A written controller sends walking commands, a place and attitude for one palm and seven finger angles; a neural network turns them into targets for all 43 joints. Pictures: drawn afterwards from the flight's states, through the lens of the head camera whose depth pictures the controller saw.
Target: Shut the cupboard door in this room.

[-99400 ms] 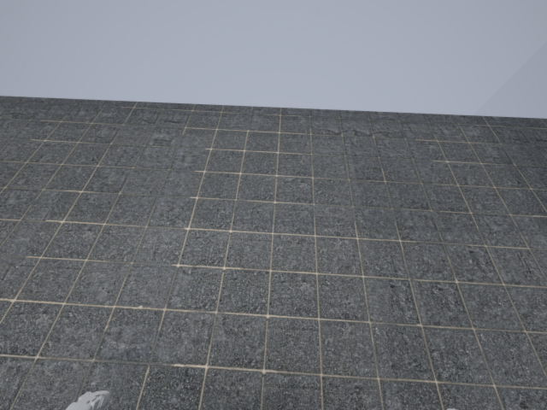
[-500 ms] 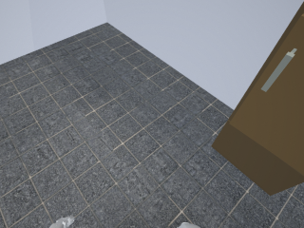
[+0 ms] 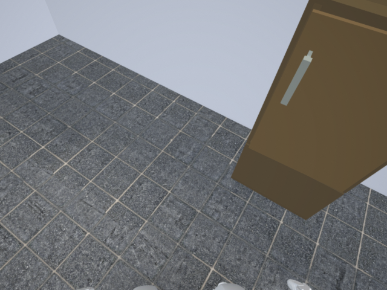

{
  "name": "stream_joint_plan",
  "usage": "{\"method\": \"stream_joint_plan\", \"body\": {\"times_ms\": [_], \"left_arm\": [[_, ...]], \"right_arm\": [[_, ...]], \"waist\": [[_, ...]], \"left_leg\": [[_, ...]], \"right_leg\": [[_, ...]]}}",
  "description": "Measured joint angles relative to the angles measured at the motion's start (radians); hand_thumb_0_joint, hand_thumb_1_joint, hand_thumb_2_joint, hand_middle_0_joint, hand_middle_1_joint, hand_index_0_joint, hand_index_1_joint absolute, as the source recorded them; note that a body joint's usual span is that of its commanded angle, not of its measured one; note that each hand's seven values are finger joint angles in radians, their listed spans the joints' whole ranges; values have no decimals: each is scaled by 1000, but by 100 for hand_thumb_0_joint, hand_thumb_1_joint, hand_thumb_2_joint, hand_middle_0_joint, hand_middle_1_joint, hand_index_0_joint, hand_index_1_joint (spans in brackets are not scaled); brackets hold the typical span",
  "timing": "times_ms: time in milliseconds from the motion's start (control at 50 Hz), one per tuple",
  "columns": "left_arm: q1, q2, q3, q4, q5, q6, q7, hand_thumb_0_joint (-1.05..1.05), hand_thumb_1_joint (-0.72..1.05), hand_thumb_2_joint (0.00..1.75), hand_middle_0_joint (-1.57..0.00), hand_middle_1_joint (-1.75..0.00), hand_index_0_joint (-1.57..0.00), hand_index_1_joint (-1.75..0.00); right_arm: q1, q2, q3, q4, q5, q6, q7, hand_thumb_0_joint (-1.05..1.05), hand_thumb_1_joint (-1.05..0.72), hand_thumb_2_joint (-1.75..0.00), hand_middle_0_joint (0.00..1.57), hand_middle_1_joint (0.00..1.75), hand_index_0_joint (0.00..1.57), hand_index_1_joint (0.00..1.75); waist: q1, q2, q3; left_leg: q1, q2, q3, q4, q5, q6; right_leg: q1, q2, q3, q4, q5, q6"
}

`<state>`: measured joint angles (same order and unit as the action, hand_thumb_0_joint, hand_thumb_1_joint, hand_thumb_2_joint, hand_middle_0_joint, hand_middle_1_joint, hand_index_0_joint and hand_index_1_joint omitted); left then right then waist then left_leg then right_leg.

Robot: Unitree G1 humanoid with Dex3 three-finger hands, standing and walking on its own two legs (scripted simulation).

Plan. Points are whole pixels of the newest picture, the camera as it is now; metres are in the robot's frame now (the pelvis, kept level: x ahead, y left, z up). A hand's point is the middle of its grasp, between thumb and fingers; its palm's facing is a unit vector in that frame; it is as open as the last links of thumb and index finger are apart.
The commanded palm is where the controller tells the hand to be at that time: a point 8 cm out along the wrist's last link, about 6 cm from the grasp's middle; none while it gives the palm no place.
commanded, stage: turn to face it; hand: left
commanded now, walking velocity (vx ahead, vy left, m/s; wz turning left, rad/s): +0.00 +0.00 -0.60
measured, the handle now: (296, 79) +0.68 -0.25 +0.04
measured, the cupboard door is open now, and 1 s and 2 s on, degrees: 3 3 3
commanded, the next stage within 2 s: take the last steps up to it in 0.68 s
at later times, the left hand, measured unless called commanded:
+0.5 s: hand (131, 274) +0.16 +0.15 -0.14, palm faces -0.25 -0.93 -0.27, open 7.4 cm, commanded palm none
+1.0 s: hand (125, 268) +0.17 +0.17 -0.15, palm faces -0.40 -0.90 -0.19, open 7.4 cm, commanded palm none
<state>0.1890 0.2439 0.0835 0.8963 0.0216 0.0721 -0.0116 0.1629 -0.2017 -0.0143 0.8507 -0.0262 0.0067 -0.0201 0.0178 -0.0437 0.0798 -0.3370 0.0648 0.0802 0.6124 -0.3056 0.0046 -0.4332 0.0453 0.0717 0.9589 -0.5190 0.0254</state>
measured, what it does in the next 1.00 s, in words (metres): steps on the spot, turning right: right foot, then left foot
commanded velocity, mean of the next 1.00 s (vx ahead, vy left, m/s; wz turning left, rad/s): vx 0.07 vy -0.04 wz -0.35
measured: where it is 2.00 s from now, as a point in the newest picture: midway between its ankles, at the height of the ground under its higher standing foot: outside the picture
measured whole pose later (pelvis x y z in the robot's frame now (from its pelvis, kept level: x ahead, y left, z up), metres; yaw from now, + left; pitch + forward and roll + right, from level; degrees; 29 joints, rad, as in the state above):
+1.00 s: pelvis +0.04 +0.00 +0.02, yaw -26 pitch +1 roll -2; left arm 0.23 0.23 0.09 0.99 0.03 0.07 -0.04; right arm 0.31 -0.17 -0.02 0.98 -0.04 -0.01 -0.03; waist -0.02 0.00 0.01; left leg -0.22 0.08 0.18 0.41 -0.22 0.02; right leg -0.42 -0.03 0.00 0.94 -0.37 0.02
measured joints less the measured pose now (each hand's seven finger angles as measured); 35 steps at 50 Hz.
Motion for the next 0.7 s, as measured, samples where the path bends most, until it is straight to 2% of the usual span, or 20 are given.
{"method": "stream_joint_plan", "body": {"times_ms": [60, 120, 240, 300, 320, 360, 400, 460, 540, 600, 640, 660, 700], "left_arm": [[-9, 15, 10, -4, 2, 3, -14, 1, 91, 90, -20, -30, -20, -30], [-18, 22, 14, -16, 1, 6, -21, 1, 91, 90, -20, -30, -20, -30], [-39, 17, 9, -24, 2, 6, -27, 1, 91, 90, -20, -30, -20, -30], [-35, 15, -3, -37, 3, -13, -28, 1, 91, 90, -20, -30, -20, -30], [-35, 11, -5, -35, 7, -27, -23, 1, 91, 90, -20, -30, -20, -30], [-39, -12, -19, -27, 3, -39, -9, 1, 91, 90, -20, -30, -20, -30], [-29, -29, -28, -26, 2, -41, 2, 1, 91, 90, -20, -30, -20, -30], [-14, -38, -33, -18, 1, -38, 14, 1, 91, 90, -20, -30, -20, -30], [2, -44, -38, -1, 4, -39, 16, 1, 90, 90, -20, -30, -21, -30], [13, -48, -37, 11, 8, -37, 14, 1, 90, 90, -20, -30, -21, -30], [19, -48, -35, 21, 6, -32, 14, 1, 90, 90, -20, -30, -21, -30], [25, -48, -33, 25, 3, -28, 14, 1, 90, 90, -20, -30, -21, -30], [25, -37, -26, 37, -5, -17, 15, 1, 90, 90, -20, -30, -21, -30]], "right_arm": [[26, 10, 9, -2, -6, 0, -6, 0, -91, -90, 20, 30, 21, 30], [45, 10, 8, 7, -7, 2, -10, 0, -90, -90, 21, 30, 21, 30], [78, -16, -13, 36, -6, 10, -1, 0, -90, -90, 21, 30, 21, 30], [103, -38, -26, 48, 2, 20, 6, 0, -90, -90, 21, 30, 21, 30], [105, -48, -32, 55, 6, 27, 8, 0, -90, -90, 21, 30, 21, 30], [90, -74, -42, 71, 11, 53, 3, 0, -90, -90, 21, 30, 21, 30], [78, -83, -48, 80, 11, 65, 0, 0, -91, -90, 20, 30, 20, 30], [65, -73, -44, 79, 10, 60, 6, 0, -91, -90, 20, 30, 20, 30], [60, -48, -37, 71, 12, 51, 10, 0, -91, -90, 20, 30, 20, 30], [57, -29, -31, 70, 15, 44, 8, 0, -91, -90, 20, 30, 20, 30], [57, -18, -26, 69, 17, 33, 6, 0, -91, -90, 20, 30, 20, 30], [62, -16, -22, 66, 17, 24, 5, 0, -91, -90, 20, 30, 20, 30], [62, 5, -12, 72, 9, 10, 1, 0, -91, -90, 20, 30, 20, 30]], "waist": [[-3, 12, 0], [-5, 30, 3], [-26, 67, 2], [-32, 76, -14], [-29, 82, -21], [-34, 116, -15], [-36, 123, -16], [-37, 102, -20], [-35, 69, -31], [-23, 46, -39], [-20, 34, -45], [-19, 34, -50], [-19, 4, -52]], "left_leg": [[43, 26, 26, -60, 20, 2], [77, 50, 59, -103, 35, -1], [103, 89, 133, -76, 2, -22], [85, 107, 167, 14, -54, -44], [53, 106, 150, 93, -120, -54], [-28, 76, 51, 292, -218, -59], [-97, 39, -2, 435, -205, -63], [-155, 19, -26, 493, -123, -74], [-151, 7, -40, 388, -88, -80], [-96, -7, -38, 233, -94, -75], [-36, -19, -34, 91, -34, -68], [2, -19, -33, 6, 8, -56], [8, -31, -11, 1, 7, 1]], "right_leg": [[-50, -21, -61, 159, 18, 18], [-49, -48, -94, 133, 46, 28], [41, -71, -130, -135, 87, 14], [138, -72, -142, -359, 238, -15], [138, -69, -134, -367, 205, -26], [123, -52, -126, -331, 179, -39], [132, -47, -112, -356, 199, -41], [156, -43, -88, -419, 239, -41], [177, -38, -67, -460, 259, -37], [177, -34, -47, -452, 252, -28], [170, -31, -35, -426, 237, -16], [162, -24, -32, -404, 224, -8], [126, -31, -17, -315, 142, -13]]}}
